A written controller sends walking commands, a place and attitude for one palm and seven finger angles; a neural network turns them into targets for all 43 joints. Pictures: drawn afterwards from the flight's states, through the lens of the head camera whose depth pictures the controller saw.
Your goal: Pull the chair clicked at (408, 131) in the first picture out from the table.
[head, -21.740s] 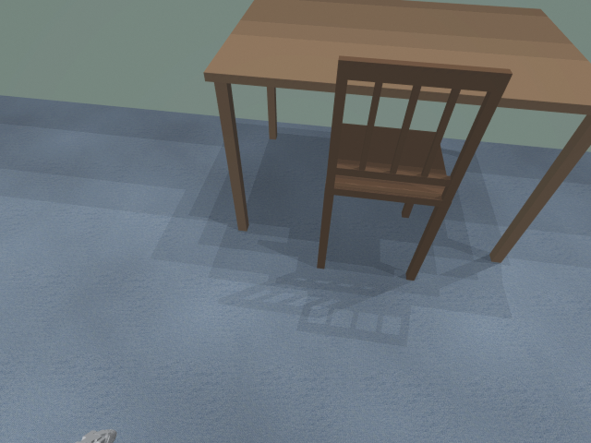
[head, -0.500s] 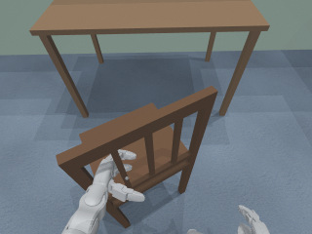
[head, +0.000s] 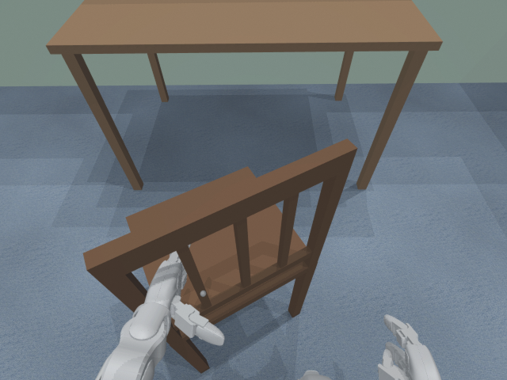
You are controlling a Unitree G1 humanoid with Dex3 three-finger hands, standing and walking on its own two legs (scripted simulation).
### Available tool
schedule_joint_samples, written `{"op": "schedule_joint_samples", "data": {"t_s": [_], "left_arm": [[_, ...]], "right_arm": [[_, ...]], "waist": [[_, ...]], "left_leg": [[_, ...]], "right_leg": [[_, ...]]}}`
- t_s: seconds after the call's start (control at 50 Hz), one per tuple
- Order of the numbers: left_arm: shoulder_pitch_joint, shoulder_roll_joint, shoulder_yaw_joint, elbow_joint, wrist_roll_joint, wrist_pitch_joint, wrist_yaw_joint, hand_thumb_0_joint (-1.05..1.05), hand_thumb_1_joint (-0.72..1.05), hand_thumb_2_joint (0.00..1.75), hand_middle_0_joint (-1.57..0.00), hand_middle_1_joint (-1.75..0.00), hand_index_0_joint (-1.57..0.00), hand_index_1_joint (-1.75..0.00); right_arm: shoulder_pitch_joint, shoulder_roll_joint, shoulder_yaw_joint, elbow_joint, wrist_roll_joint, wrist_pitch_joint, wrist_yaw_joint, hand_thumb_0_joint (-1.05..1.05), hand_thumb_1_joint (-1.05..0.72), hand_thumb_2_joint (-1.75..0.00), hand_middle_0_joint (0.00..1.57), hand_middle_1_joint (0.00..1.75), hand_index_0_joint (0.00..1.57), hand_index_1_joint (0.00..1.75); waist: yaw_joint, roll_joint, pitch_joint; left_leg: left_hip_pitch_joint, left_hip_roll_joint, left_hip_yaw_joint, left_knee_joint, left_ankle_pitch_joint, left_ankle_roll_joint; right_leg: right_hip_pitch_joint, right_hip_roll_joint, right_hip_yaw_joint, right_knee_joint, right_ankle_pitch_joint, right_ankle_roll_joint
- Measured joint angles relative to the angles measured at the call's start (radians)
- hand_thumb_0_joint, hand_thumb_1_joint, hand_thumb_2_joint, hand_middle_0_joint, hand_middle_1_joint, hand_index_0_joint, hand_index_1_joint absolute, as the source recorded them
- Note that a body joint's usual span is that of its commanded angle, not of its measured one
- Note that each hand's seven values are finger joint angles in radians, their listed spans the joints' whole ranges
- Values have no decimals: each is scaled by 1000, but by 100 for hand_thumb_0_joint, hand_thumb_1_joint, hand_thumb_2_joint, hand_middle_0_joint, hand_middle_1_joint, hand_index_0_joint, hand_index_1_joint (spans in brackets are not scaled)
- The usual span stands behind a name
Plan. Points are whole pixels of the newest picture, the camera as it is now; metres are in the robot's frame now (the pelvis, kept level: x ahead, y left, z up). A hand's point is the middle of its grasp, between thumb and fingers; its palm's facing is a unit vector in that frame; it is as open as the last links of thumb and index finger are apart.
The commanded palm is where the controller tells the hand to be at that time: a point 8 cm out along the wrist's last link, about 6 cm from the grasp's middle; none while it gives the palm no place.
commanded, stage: draw the fingers out of the gap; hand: left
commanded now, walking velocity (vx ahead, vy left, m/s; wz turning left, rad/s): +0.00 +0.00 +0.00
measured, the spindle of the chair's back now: (243, 255) +0.34 +0.02 -0.05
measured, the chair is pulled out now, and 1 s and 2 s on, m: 0.57 0.57 0.56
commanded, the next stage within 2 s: draw the hand back to the body in 0.68 s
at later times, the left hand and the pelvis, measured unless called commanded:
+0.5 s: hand (188, 352) +0.18 +0.10 -0.02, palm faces -0.13 -0.99 -0.09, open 17.5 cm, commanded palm +0.16 +0.14 +0.00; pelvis +0.01 +0.01 -0.01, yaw +1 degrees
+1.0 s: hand (172, 372) +0.15 +0.11 +0.02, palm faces -0.02 -1.00 +0.06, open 17.1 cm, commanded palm +0.12 +0.17 +0.04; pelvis -0.01 +0.01 -0.04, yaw +0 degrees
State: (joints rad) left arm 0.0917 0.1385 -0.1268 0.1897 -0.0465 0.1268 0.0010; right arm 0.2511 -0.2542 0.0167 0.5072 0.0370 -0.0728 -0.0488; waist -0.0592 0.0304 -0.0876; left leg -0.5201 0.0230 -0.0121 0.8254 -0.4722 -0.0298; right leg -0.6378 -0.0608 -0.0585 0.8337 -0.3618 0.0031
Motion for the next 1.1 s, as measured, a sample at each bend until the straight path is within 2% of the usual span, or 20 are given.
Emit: {"op": "schedule_joint_samples", "data": {"t_s": [0.14,0.34,0.64,0.82,0.84,0.88,0.94,1.04,1.1], "left_arm": [[146,1,-22,-128,8,13,6,-1,-54,20,0,-1,0,-1],[336,9,-75,-297,31,15,26,-1,-54,20,-1,0,0,0],[534,-4,-149,-469,87,27,34,-1,-54,20,0,0,0,0],[630,6,-155,-546,102,30,38,-1,-54,20,0,0,0,0],[642,3,-150,-556,67,9,36,-1,-54,20,0,0,0,0],[654,-10,-128,-565,8,-78,30,-1,-54,21,0,0,0,0],[652,-14,-98,-571,-40,-201,12,-2,-52,22,0,0,-4,-2],[649,22,-69,-574,-62,-377,-10,-2,-51,22,-2,-1,-8,-4],[647,62,-45,-582,-69,-421,-23,-2,-52,21,-4,-2,-9,-4]], "right_arm": [[20,4,-1,-30,0,0,1,1,-90,-90,20,30,20,30],[21,15,4,-58,-6,-33,-10,1,-90,-90,21,30,20,30],[18,35,9,-126,-8,-29,-16,1,-90,-90,21,30,21,30],[36,42,5,-159,-2,-10,-21,1,-90,-90,21,30,21,30],[38,42,5,-158,-2,-18,-22,1,-90,-90,21,30,21,30],[37,45,1,-145,-2,-48,-22,1,-90,-90,21,30,21,30],[30,51,-9,-119,-2,-82,-10,1,-90,-90,21,30,21,30],[2,69,-29,-75,-4,-99,17,1,-90,-90,21,30,21,30],[-13,78,-33,-56,3,-90,20,1,-90,-90,21,30,21,30]], "waist": [[-2,0,-14],[13,10,-24],[29,14,-55],[31,10,-67],[30,9,-67],[34,2,-67],[43,-7,-67],[53,-10,-61],[59,-2,-48]], "left_leg": [[-1,1,2,8,-15,2],[-33,-8,-13,64,-46,10],[-86,-19,-16,147,-81,24],[-119,-17,-15,190,-96,25],[-125,-17,-16,196,-97,25],[-146,-15,-17,216,-102,23],[-185,-11,-20,256,-114,18],[-249,-2,-21,328,-137,10],[-264,4,-24,352,-144,6]], "right_leg": [[-2,0,2,9,-14,3],[-20,-11,-10,49,-41,11],[-64,-24,-8,114,-67,23],[-96,-21,-5,149,-75,23],[-101,-21,-6,153,-76,23],[-122,-20,-6,171,-79,22],[-160,-17,-7,206,-87,18],[-227,-9,-5,273,-102,9],[-242,-3,-6,295,-106,5]]}}
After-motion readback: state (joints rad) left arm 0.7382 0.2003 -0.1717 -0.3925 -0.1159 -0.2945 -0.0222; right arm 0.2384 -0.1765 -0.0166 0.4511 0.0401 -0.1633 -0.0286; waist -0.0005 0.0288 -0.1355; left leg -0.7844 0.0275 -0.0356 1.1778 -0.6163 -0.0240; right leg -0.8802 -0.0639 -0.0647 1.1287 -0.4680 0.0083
